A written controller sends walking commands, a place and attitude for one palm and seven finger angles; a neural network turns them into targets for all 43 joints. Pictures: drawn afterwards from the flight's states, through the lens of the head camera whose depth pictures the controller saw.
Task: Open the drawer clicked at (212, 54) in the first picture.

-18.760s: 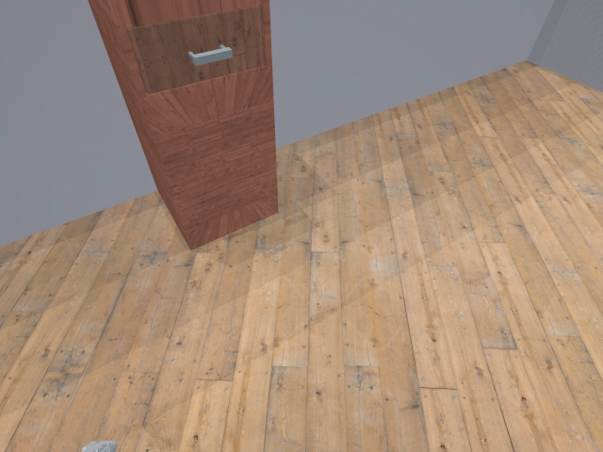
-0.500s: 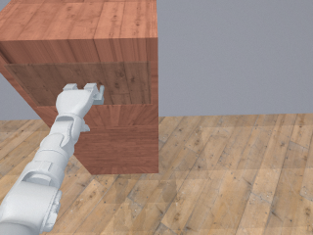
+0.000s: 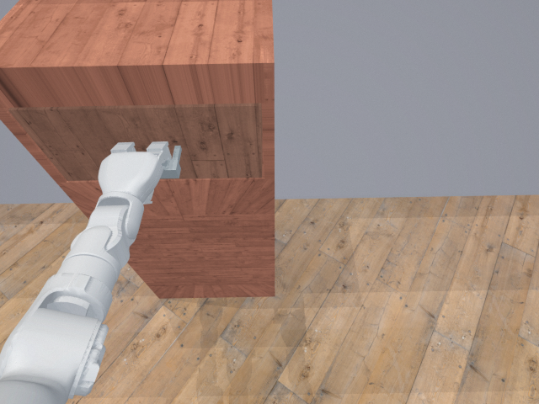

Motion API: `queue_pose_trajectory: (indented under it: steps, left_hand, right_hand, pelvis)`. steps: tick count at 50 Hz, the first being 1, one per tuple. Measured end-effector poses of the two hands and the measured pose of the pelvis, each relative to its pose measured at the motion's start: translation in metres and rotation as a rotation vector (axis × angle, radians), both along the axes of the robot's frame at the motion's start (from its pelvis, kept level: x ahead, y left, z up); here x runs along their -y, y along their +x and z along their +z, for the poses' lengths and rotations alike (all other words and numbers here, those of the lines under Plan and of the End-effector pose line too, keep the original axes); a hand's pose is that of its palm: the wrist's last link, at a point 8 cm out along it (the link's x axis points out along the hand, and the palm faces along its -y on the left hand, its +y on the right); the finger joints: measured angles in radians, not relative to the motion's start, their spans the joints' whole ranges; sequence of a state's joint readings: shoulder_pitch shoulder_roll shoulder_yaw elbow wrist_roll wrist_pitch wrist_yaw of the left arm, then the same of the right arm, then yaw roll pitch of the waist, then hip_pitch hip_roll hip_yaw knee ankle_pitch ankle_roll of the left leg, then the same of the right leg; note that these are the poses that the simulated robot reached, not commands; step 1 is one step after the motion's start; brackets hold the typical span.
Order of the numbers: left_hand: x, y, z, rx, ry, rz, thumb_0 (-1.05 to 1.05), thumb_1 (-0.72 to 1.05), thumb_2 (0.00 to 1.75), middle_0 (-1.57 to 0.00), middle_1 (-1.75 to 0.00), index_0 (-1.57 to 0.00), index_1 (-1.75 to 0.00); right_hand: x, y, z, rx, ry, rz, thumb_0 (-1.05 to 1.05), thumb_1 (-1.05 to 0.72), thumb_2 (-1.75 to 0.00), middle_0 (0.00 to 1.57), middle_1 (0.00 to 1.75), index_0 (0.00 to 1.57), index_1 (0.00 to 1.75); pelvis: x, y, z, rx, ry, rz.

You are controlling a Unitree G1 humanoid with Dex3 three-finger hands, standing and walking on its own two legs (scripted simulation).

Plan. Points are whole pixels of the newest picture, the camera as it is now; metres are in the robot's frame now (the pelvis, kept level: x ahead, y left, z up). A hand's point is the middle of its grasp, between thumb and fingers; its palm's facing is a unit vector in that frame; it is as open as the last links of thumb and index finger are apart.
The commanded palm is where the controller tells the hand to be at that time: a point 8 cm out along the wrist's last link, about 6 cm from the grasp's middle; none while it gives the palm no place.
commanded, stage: pull the drawer open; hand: left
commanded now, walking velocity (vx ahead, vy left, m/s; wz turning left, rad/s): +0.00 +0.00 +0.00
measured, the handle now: (147, 160) +0.50 +0.21 +0.05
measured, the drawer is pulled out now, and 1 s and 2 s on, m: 0.00 0.03 0.24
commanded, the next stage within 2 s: none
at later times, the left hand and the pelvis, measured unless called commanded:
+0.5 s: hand (142, 208) +0.41 +0.21 +0.03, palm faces -0.01 -0.06 -1.00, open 5.8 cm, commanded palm +0.38 +0.21 +0.08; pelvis +0.03 +0.01 +0.01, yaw -2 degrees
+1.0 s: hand (140, 211) +0.41 +0.21 +0.03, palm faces -0.06 -0.03 -1.00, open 5.8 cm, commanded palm +0.36 +0.21 +0.08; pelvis +0.01 -0.01 +0.00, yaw +0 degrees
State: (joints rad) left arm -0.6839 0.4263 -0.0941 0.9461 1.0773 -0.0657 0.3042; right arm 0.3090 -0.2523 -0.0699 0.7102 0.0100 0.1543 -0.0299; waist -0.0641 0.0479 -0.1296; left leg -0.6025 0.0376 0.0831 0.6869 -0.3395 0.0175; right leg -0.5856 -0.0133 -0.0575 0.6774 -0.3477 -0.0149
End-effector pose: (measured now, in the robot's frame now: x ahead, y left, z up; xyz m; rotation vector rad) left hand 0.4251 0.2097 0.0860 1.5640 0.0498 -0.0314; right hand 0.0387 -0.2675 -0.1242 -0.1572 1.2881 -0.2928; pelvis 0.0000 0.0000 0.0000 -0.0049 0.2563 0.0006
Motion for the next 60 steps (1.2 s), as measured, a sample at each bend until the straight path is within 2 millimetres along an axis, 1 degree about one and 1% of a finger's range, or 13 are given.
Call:
queue_pose_trajectory:
  steps: [9,15,21,28,33,37,40,43,50,55,58,60]
  left_hand:
    - [0.000,-0.001,-0.001,0.000,-0.016,0.006,0.01,0.71,0.79,-0.33,-1.35,-0.37,-1.35]
    - [-0.001,-0.006,-0.002,0.014,-0.032,0.001,0.01,0.73,0.78,-0.29,-1.35,-0.35,-1.33]
    - [-0.001,-0.019,-0.003,0.032,-0.042,0.003,0.02,0.74,0.78,-0.27,-1.35,-0.35,-1.33]
    - [0.000,-0.037,-0.004,0.041,-0.046,0.011,0.02,0.74,0.79,-0.27,-1.35,-0.35,-1.32]
    - [0.001,-0.036,-0.003,0.032,-0.017,0.018,0.01,0.71,0.81,-0.31,-1.35,-0.36,-1.33]
    - [0.001,-0.034,-0.001,0.005,-0.009,0.023,0.01,0.70,0.82,-0.32,-1.35,-0.37,-1.34]
    - [0.001,-0.033,0.001,-0.015,-0.010,0.024,0.01,0.69,0.82,-0.33,-1.35,-0.38,-1.34]
    - [0.000,-0.032,0.001,-0.026,-0.012,0.020,0.01,0.69,0.81,-0.33,-1.34,-0.39,-1.34]
    - [0.000,-0.035,0.000,-0.011,-0.026,0.013,0.01,0.71,0.80,-0.31,-1.35,-0.37,-1.33]
    - [0.000,-0.047,-0.002,0.019,-0.044,0.015,0.02,0.73,0.78,-0.27,-1.35,-0.36,-1.31]
    - [0.000,-0.058,-0.003,0.034,-0.052,0.017,0.02,0.74,0.78,-0.26,-1.35,-0.35,-1.30]
    - [0.000,-0.067,-0.003,0.043,-0.057,0.019,0.02,0.74,0.78,-0.25,-1.35,-0.35,-1.30]
  right_hand:
    - [-0.001,0.003,0.002,0.016,0.009,-0.016,0.00,-0.91,-0.90,0.20,0.30,0.20,0.30]
    - [-0.003,0.014,0.004,0.036,0.022,-0.025,0.00,-0.91,-0.90,0.20,0.30,0.20,0.30]
    - [-0.006,0.040,0.006,0.077,0.039,-0.006,0.01,-0.91,-0.90,0.20,0.30,0.20,0.30]
    - [-0.012,0.084,0.010,0.154,0.047,0.056,0.01,-0.91,-0.90,0.20,0.30,0.20,0.30]
    - [-0.015,0.107,0.008,0.170,0.039,0.122,0.01,-0.91,-0.90,0.20,0.30,0.20,0.30]
    - [-0.017,0.115,0.008,0.187,0.041,0.139,0.00,-0.91,-0.90,0.20,0.30,0.20,0.30]
    - [-0.016,0.113,0.008,0.193,0.044,0.141,0.00,-0.91,-0.90,0.20,0.30,0.20,0.30]
    - [-0.014,0.104,0.006,0.185,0.044,0.134,0.00,-0.91,-0.90,0.20,0.30,0.20,0.30]
    - [-0.002,0.064,0.002,0.128,0.042,0.073,0.00,-0.91,-0.90,0.20,0.30,0.20,0.30]
    - [0.006,0.040,0.003,0.097,0.038,0.019,0.01,-0.91,-0.90,0.20,0.30,0.20,0.30]
    - [0.008,0.036,0.005,0.097,0.033,0.003,0.01,-0.91,-0.90,0.20,0.30,0.20,0.30]
    - [0.008,0.039,0.007,0.111,0.031,0.000,0.01,-0.91,-0.90,0.20,0.30,0.20,0.30]
  pelvis:
    - [-0.001,0.004,0.001,0.003,0.001,-0.016]
    - [-0.003,0.012,0.003,0.005,0.002,-0.031]
    - [-0.005,0.022,0.005,0.014,0.001,-0.034]
    - [-0.005,0.030,0.006,0.032,0.001,-0.021]
    - [-0.002,0.028,0.005,0.039,0.003,0.008]
    - [0.002,0.024,0.004,0.044,0.006,0.016]
    - [0.004,0.021,0.004,0.048,0.008,0.018]
    - [0.007,0.017,0.003,0.048,0.010,0.018]
    - [0.010,0.011,0.003,0.041,0.011,-0.003]
    - [0.008,0.013,0.004,0.043,0.011,-0.027]
    - [0.007,0.015,0.006,0.048,0.011,-0.037]
    - [0.005,0.017,0.006,0.053,0.011,-0.042]
